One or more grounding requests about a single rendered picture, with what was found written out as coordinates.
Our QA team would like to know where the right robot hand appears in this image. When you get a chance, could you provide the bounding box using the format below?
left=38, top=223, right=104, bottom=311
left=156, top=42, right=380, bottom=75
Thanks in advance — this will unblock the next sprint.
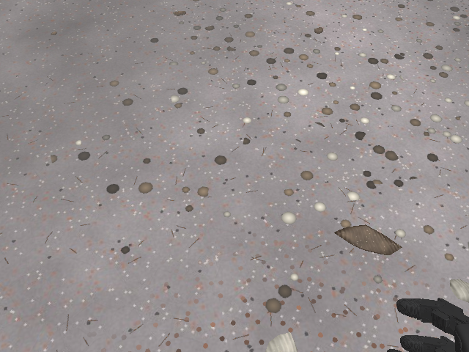
left=387, top=298, right=469, bottom=352

